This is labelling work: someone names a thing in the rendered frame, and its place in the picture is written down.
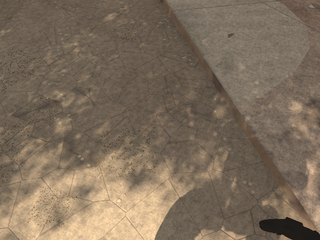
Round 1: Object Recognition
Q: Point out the robot right hand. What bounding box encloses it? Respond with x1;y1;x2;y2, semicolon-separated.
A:
259;217;320;240

